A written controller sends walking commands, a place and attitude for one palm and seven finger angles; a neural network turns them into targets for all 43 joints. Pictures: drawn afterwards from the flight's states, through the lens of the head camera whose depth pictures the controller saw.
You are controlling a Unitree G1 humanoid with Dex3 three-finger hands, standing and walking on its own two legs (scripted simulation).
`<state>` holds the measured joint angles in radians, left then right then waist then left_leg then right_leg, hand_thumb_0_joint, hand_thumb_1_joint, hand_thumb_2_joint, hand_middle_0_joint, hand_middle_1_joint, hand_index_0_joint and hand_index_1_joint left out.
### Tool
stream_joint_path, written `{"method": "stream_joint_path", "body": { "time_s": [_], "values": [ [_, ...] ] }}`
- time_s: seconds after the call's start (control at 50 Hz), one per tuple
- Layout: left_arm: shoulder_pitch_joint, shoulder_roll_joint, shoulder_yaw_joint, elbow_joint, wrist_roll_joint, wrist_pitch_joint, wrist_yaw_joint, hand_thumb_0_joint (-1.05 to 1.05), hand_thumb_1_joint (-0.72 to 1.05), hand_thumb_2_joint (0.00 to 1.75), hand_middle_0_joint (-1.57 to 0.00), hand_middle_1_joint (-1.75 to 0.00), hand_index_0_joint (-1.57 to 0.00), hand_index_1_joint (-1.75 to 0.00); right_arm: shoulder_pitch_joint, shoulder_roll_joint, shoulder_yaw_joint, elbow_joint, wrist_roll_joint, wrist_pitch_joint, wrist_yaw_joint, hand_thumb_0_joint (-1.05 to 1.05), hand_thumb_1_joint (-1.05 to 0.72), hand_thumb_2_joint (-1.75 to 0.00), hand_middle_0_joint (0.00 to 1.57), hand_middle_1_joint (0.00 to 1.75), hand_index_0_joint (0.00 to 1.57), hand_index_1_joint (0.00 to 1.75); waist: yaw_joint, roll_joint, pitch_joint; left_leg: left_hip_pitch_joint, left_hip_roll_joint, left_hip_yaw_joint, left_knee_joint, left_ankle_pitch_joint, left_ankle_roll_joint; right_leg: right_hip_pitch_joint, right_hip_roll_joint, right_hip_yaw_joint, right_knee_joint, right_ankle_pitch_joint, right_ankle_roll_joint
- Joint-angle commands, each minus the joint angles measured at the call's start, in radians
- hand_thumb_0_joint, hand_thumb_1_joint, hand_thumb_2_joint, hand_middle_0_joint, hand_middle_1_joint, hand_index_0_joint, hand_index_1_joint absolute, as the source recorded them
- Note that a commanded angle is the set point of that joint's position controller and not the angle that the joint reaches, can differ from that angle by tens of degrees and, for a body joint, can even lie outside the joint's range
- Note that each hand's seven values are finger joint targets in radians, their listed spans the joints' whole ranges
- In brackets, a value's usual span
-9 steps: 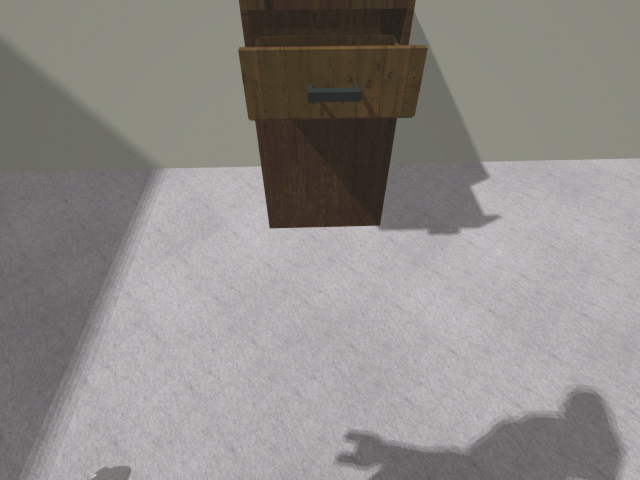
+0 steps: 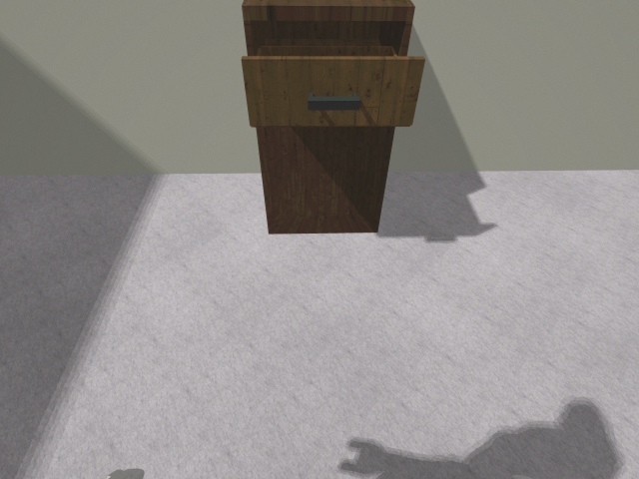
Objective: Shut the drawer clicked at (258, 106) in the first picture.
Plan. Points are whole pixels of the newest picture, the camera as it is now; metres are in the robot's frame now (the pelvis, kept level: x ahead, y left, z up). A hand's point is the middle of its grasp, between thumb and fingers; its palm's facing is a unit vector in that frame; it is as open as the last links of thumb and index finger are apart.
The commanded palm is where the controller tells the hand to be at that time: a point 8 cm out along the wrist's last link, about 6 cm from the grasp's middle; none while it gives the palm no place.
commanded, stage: stand and wait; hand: left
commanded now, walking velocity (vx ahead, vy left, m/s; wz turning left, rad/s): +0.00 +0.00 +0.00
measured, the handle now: (333, 99) +0.98 +0.03 +0.02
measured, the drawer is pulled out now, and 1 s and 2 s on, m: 0.29 0.29 0.29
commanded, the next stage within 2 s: look at it before walking up in 0.64 s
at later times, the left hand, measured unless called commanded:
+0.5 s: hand out of the picture +0.05 +0.24 -0.15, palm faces -0.02 -0.94 -0.34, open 7.4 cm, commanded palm none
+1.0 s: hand out of the picture +0.06 +0.23 -0.15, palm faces -0.03 -0.94 -0.33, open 7.4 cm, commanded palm none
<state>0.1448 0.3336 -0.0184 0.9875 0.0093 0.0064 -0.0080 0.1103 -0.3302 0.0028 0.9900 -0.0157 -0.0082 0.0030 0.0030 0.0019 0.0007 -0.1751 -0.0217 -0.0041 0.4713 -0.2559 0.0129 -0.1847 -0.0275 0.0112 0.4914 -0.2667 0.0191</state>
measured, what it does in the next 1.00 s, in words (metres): stands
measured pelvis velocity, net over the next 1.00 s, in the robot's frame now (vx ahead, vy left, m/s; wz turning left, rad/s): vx -0.01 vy -0.01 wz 0.00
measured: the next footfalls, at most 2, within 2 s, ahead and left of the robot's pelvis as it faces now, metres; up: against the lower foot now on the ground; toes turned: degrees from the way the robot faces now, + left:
none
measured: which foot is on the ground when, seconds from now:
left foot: down 0.00-1.00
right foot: down 0.00-1.00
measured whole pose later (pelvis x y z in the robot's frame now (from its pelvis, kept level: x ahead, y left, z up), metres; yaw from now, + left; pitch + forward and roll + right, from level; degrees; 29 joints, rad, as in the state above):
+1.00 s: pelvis -0.01 -0.01 +0.01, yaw +0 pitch -2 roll +0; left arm 0.15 0.34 -0.01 1.09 0.01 0.00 -0.01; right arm 0.14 -0.34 0.00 1.11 -0.01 -0.01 0.00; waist 0.00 0.00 0.02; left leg -0.15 0.00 -0.01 0.38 -0.19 -0.01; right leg -0.16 -0.01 0.01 0.40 -0.20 0.00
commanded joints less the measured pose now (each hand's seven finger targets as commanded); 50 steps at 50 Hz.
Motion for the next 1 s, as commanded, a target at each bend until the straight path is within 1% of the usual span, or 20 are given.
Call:
{"method": "stream_joint_path", "body": {
  "time_s": [0.0, 0.04, 0.12, 0.16, 0.24, 0.34, 0.4, 0.42, 0.46, 0.48, 0.5, 0.56, 0.64, 0.72, 0.76, 0.8, 0.82, 0.84, 0.96, 0.98],
  "values": [
    [-0.056, 0.212, 0.054, -0.062, 0.004, -0.027, 0.018, 0.0, 0.9, 0.9, -0.2, -0.3, -0.2, -0.3, -0.052, -0.203, -0.048, -0.054, 0.001, -0.029, -0.015, 0.0, -0.9, -0.9, 0.2, 0.3, 0.2, 0.3, -0.003, -0.001, -0.018, -0.018, 0.117, -0.103, -0.109, 0.134, 0.031, -0.01, -0.08, 0.085, -0.103, 0.103, -0.05],
    [-0.053, 0.209, 0.054, -0.052, 0.003, -0.029, 0.017, 0.0, 0.9, 0.9, -0.2, -0.3, -0.2, -0.3, -0.057, -0.202, -0.048, -0.046, 0.001, -0.03, -0.015, 0.0, -0.9, -0.9, 0.2, 0.3, 0.2, 0.3, -0.002, 0.004, -0.026, -0.008, 0.116, -0.1, -0.108, 0.139, 0.029, -0.008, -0.083, 0.092, -0.111, 0.109, -0.05],
    [-0.048, 0.207, 0.054, -0.037, 0.003, -0.031, 0.017, 0.0, 0.9, 0.9, -0.2, -0.3, -0.2, -0.3, -0.054, -0.201, -0.047, -0.032, 0.002, -0.03, -0.015, 0.0, -0.9, -0.9, 0.2, 0.3, 0.2, 0.3, -0.002, -0.01, -0.041, 0.003, 0.119, -0.101, -0.111, 0.14, 0.027, 0.001, -0.088, 0.091, -0.122, 0.11, -0.05],
    [-0.049, 0.206, 0.054, -0.027, 0.002, -0.031, 0.016, 0.0, 0.9, 0.9, -0.2, -0.3, -0.2, -0.3, -0.052, -0.204, -0.045, -0.021, 0.003, -0.031, -0.015, 0.0, -0.9, -0.9, 0.2, 0.3, 0.2, 0.3, -0.003, 0.001, -0.038, 0.003, 0.121, -0.104, -0.119, 0.136, 0.025, 0.003, -0.088, 0.095, -0.13, 0.104, -0.05],
    [-0.047, 0.206, 0.054, -0.011, 0.002, -0.03, 0.016, 0.0, 0.9, 0.9, -0.2, -0.3, -0.2, -0.3, -0.046, -0.207, -0.044, -0.001, 0.004, -0.031, -0.016, 0.0, -0.9, -0.9, 0.2, 0.3, 0.2, 0.3, -0.002, 0.003, -0.025, -0.004, 0.125, -0.106, -0.131, 0.124, 0.024, 0.005, -0.087, 0.093, -0.138, 0.093, -0.049],
    [-0.038, 0.206, 0.055, 0.011, 0.001, -0.03, 0.017, 0.0, 0.9, 0.9, -0.2, -0.3, -0.2, -0.3, -0.036, -0.208, -0.043, 0.021, 0.005, -0.033, -0.017, 0.0, -0.9, -0.9, 0.2, 0.3, 0.2, 0.3, 0.0, 0.0, -0.037, 0.004, 0.13, -0.113, -0.141, 0.132, 0.025, 0.02, -0.088, 0.093, -0.142, 0.102, -0.049],
    [-0.043, 0.208, 0.055, 0.017, 0.001, -0.03, 0.017, 0.0, 0.9, 0.9, -0.2, -0.3, -0.2, -0.3, -0.028, -0.209, -0.043, 0.03, 0.007, -0.031, -0.017, 0.0, -0.9, -0.9, 0.2, 0.3, 0.2, 0.3, -0.002, -0.015, -0.028, 0.007, 0.132, -0.112, -0.145, 0.133, 0.023, 0.018, -0.085, 0.093, -0.147, 0.106, -0.048],
    [-0.042, 0.207, 0.053, 0.021, 0.001, -0.029, 0.017, 0.0, 0.9, 0.9, -0.2, -0.3, -0.2, -0.3, -0.03, -0.211, -0.043, 0.036, 0.007, -0.031, -0.017, 0.0, -0.9, -0.9, 0.2, 0.3, 0.2, 0.3, 0.0, -0.005, -0.021, 0.002, 0.132, -0.112, -0.15, 0.121, 0.022, 0.015, -0.088, 0.094, -0.152, 0.094, -0.048],
    [-0.04, 0.208, 0.053, 0.026, 0.001, -0.03, 0.017, 0.0, 0.9, 0.9, -0.2, -0.3, -0.2, -0.3, -0.031, -0.212, -0.042, 0.041, 0.006, -0.032, -0.016, 0.0, -0.9, -0.9, 0.2, 0.3, 0.2, 0.3, -0.001, -0.003, -0.025, 0.008, 0.131, -0.113, -0.153, 0.123, 0.021, 0.015, -0.088, 0.097, -0.154, 0.095, -0.048],
    [-0.041, 0.21, 0.053, 0.03, 0.001, -0.03, 0.017, 0.0, 0.9, 0.9, -0.2, -0.3, -0.2, -0.3, -0.031, -0.212, -0.042, 0.044, 0.007, -0.031, -0.016, 0.0, -0.9, -0.9, 0.2, 0.3, 0.2, 0.3, 0.001, -0.005, -0.016, 0.005, 0.132, -0.112, -0.156, 0.112, 0.021, 0.012, -0.088, 0.097, -0.159, 0.086, -0.047],
    [-0.041, 0.211, 0.054, 0.03, 0.002, -0.03, 0.017, 0.0, 0.9, 0.9, -0.2, -0.3, -0.2, -0.3, -0.027, -0.209, -0.042, 0.044, 0.007, -0.029, -0.016, 0.0, -0.9, -0.9, 0.2, 0.3, 0.2, 0.3, 0.0, -0.019, -0.007, 0.0, 0.131, -0.112, -0.156, 0.107, 0.021, 0.007, -0.086, 0.101, -0.164, 0.078, -0.048],
    [-0.046, 0.211, 0.054, 0.032, 0.002, -0.03, 0.017, 0.0, 0.9, 0.9, -0.2, -0.3, -0.2, -0.3, -0.024, -0.212, -0.042, 0.049, 0.006, -0.029, -0.015, 0.0, -0.9, -0.9, 0.2, 0.3, 0.2, 0.3, -0.001, -0.023, -0.001, -0.001, 0.129, -0.11, -0.161, 0.091, 0.018, -0.001, -0.087, 0.107, -0.173, 0.054, -0.048],
    [-0.044, 0.212, 0.053, 0.034, 0.003, -0.029, 0.016, 0.0, 0.9, 0.9, -0.2, -0.3, -0.2, -0.3, -0.025, -0.211, -0.041, 0.053, 0.005, -0.029, -0.015, 0.0, -0.9, -0.9, 0.2, 0.3, 0.2, 0.3, 0.0, -0.009, 0.005, -0.005, 0.127, -0.11, -0.169, 0.074, 0.018, -0.008, -0.088, 0.11, -0.18, 0.032, -0.048],
    [-0.045, 0.212, 0.055, 0.03, 0.004, -0.03, 0.016, 0.0, 0.9, 0.9, -0.2, -0.3, -0.2, -0.3, -0.021, -0.209, -0.04, 0.054, 0.006, -0.03, -0.014, 0.0, -0.9, -0.9, 0.2, 0.3, 0.2, 0.3, -0.001, -0.02, -0.004, -0.004, 0.129, -0.113, -0.168, 0.087, 0.018, 0.001, -0.088, 0.108, -0.179, 0.042, -0.047],
    [-0.045, 0.213, 0.054, 0.033, 0.003, -0.032, 0.016, 0.0, 0.9, 0.9, -0.2, -0.3, -0.2, -0.3, -0.022, -0.21, -0.04, 0.054, 0.006, -0.031, -0.014, 0.0, -0.9, -0.9, 0.2, 0.3, 0.2, 0.3, -0.002, -0.012, -0.013, 0.007, 0.129, -0.111, -0.163, 0.111, 0.016, 0.004, -0.089, 0.11, -0.18, 0.066, -0.048],
    [-0.041, 0.212, 0.054, 0.032, 0.003, -0.034, 0.017, 0.0, 0.9, 0.9, -0.2, -0.3, -0.2, -0.3, -0.021, -0.207, -0.041, 0.054, 0.007, -0.031, -0.015, 0.0, -0.9, -0.9, 0.2, 0.3, 0.2, 0.3, 0.0, -0.017, -0.022, 0.018, 0.13, -0.11, -0.158, 0.122, 0.017, 0.007, -0.09, 0.109, -0.18, 0.079, -0.049],
    [-0.046, 0.212, 0.055, 0.032, 0.003, -0.034, 0.017, 0.0, 0.9, 0.9, -0.2, -0.3, -0.2, -0.3, -0.024, -0.208, -0.041, 0.055, 0.006, -0.031, -0.015, 0.0, -0.9, -0.9, 0.2, 0.3, 0.2, 0.3, -0.002, -0.022, -0.015, 0.018, 0.13, -0.108, -0.158, 0.127, 0.015, 0.003, -0.091, 0.109, -0.181, 0.086, -0.048],
    [-0.043, 0.212, 0.054, 0.033, 0.003, -0.035, 0.017, 0.0, 0.9, 0.9, -0.2, -0.3, -0.2, -0.3, -0.024, -0.208, -0.04, 0.057, 0.006, -0.031, -0.015, 0.0, -0.9, -0.9, 0.2, 0.3, 0.2, 0.3, -0.002, -0.019, -0.025, 0.023, 0.131, -0.106, -0.156, 0.134, 0.015, 0.009, -0.093, 0.109, -0.181, 0.094, -0.048],
    [-0.044, 0.212, 0.054, 0.036, 0.002, -0.035, 0.017, 0.0, 0.9, 0.9, -0.2, -0.3, -0.2, -0.3, -0.028, -0.211, -0.039, 0.059, 0.007, -0.032, -0.016, 0.0, -0.9, -0.9, 0.2, 0.3, 0.2, 0.3, -0.002, -0.001, -0.026, 0.027, 0.136, -0.104, -0.163, 0.155, 0.013, 0.024, -0.091, 0.103, -0.176, 0.132, -0.047],
    [-0.042, 0.211, 0.054, 0.035, 0.002, -0.035, 0.017, 0.0, 0.9, 0.9, -0.2, -0.3, -0.2, -0.3, -0.027, -0.21, -0.039, 0.059, 0.007, -0.033, -0.016, 0.0, -0.9, -0.9, 0.2, 0.3, 0.2, 0.3, -0.001, -0.006, -0.033, 0.03, 0.136, -0.106, -0.161, 0.163, 0.013, 0.03, -0.09, 0.102, -0.174, 0.141, -0.047]
  ]
}}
